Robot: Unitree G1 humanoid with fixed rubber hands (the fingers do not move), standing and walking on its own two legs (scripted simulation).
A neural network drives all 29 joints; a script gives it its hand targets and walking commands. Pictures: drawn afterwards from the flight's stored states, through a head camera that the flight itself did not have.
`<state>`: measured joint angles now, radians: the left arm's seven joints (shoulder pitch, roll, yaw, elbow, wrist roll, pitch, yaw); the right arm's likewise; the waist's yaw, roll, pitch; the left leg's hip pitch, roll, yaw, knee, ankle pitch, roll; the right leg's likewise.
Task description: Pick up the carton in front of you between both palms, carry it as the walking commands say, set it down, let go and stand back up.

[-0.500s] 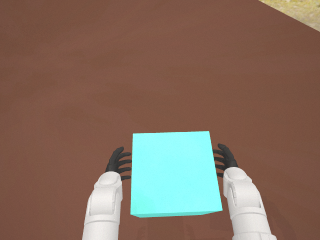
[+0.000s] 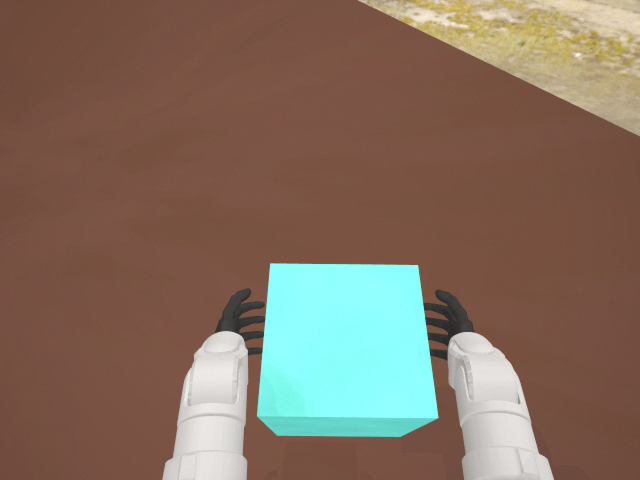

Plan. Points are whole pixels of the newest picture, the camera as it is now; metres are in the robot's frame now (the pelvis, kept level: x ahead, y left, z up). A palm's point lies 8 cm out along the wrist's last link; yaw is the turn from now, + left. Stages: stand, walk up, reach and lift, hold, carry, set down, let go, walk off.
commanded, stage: hold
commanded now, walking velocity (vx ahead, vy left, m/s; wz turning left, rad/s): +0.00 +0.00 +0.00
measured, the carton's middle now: (341, 358) +0.33 +0.00 -0.07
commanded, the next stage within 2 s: set down in 0.34 s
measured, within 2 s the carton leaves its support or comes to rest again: neither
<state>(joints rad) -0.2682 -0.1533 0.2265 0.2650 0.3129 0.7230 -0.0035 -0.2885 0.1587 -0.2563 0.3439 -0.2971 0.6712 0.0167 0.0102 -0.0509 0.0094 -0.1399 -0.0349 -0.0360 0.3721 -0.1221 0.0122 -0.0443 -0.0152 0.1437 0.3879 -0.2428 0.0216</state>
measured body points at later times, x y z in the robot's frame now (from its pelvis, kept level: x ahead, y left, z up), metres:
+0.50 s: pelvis +0.01 -0.02 +0.00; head -0.02 -0.01 +0.45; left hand +0.32 +0.14 +0.02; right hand +0.32 -0.17 +0.03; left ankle +0.06 +0.11 -0.74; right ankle +0.00 -0.16 -0.74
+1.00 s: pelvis -0.02 -0.03 -0.07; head +0.19 +0.00 +0.32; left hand +0.35 +0.15 -0.17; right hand +0.37 -0.15 -0.17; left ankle +0.06 +0.11 -0.74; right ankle +0.00 -0.16 -0.74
